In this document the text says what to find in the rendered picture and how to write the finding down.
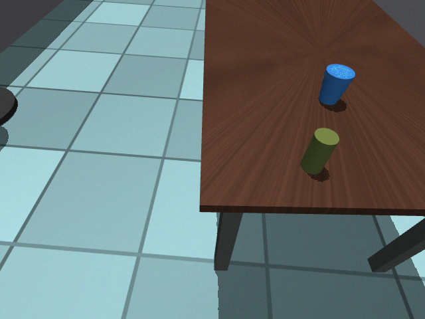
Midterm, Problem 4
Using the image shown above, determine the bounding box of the table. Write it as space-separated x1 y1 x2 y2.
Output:
199 0 425 272

